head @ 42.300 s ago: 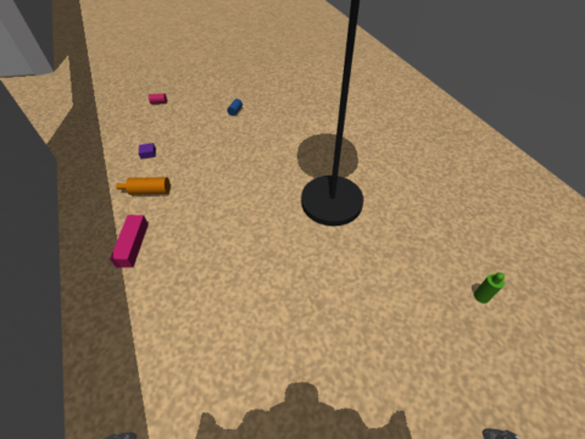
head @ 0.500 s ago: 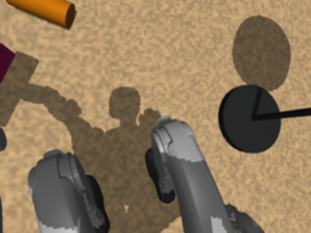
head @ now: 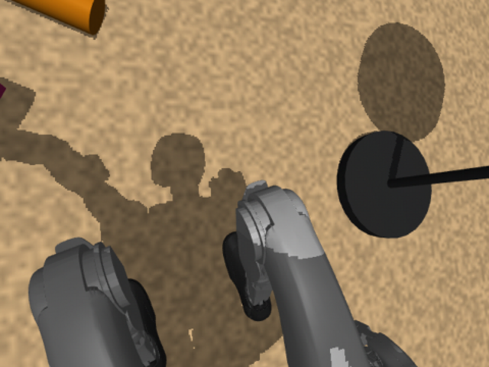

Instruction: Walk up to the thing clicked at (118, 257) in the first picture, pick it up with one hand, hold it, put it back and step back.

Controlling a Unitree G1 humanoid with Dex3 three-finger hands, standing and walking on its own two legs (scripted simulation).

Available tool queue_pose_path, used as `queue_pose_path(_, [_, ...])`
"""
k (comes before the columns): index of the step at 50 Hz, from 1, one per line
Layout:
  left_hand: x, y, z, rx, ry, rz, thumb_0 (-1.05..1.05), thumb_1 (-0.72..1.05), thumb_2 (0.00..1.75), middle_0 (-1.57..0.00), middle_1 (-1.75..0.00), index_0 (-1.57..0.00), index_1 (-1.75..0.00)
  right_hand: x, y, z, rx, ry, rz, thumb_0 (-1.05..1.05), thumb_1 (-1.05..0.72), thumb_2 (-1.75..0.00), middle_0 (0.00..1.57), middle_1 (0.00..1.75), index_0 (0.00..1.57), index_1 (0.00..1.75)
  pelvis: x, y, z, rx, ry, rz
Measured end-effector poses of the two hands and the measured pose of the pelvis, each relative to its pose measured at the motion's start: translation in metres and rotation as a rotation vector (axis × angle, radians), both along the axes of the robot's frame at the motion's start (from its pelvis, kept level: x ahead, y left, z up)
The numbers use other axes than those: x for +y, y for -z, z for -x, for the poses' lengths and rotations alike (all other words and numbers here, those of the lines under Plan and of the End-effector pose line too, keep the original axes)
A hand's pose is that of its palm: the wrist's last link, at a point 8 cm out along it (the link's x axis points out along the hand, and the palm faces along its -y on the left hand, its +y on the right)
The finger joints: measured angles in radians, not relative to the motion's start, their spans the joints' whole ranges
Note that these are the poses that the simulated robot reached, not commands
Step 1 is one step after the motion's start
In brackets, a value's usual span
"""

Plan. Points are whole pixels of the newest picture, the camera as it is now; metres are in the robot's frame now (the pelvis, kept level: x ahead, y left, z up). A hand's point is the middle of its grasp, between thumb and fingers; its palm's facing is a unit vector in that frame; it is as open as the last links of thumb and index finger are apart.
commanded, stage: lower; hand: left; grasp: from above
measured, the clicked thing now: out of the picture +0.50 +0.35 -0.20
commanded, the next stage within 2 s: rest in 0.16 s
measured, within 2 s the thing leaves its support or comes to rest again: rests again in 1.62 s
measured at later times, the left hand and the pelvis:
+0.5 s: hand out of the picture +0.49 +0.33 -0.21, palm faces -0.21 -0.38 -0.90, open 10.2 cm; pelvis +0.00 +0.00 +0.00, yaw -3 degrees
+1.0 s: hand out of the picture +0.49 +0.33 -0.24, palm faces -0.19 -0.39 -0.90, open 10.3 cm; pelvis +0.00 +0.00 +0.00, yaw -4 degrees
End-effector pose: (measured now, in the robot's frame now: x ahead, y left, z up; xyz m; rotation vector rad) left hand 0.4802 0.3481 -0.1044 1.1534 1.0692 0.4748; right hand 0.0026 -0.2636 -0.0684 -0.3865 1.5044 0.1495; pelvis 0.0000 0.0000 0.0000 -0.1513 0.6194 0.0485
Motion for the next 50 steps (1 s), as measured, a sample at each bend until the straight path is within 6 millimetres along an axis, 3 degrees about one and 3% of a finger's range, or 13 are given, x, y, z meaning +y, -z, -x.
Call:
queue_pose_path(13, [-0.008,0.035,-0.003,-0.011,-0.008,0.006,0.02,-0.01,0.48,-0.60,-0.75,-0.65,-0.71,0.005,-0.005,0.006,0.048,-0.021,-0.003,0.00,-0.92,-0.90,0.20,0.30,0.20,0.30,0.000,0.004,0.000,-0.010,0.010,0.014])
queue_pose_path(23, [-0.010,0.044,-0.009,-0.003,0.012,0.001,0.01,-0.04,0.54,-0.58,-0.79,-0.62,-0.75,0.011,-0.008,0.004,0.045,-0.024,-0.016,0.00,-0.92,-0.90,0.20,0.30,0.20,0.30,0.002,0.003,-0.001,-0.017,0.018,0.032])
queue_pose_path(36, [-0.008,0.065,0.002,0.016,-0.009,0.015,0.01,-0.04,0.57,-0.56,-0.81,-0.60,-0.77,0.016,-0.018,0.008,0.058,-0.062,-0.023,0.00,-0.91,-0.90,0.20,0.30,0.20,0.30,0.002,0.004,0.002,-0.038,0.024,0.047])
queue_pose_path(50, [-0.012,0.076,-0.007,-0.007,-0.002,0.012,0.00,-0.07,0.64,-0.53,-0.86,-0.57,-0.83,0.020,-0.028,0.010,0.072,-0.068,-0.017,0.00,-0.92,-0.90,0.20,0.30,0.20,0.30,0.005,0.002,0.002,-0.042,0.033,0.068])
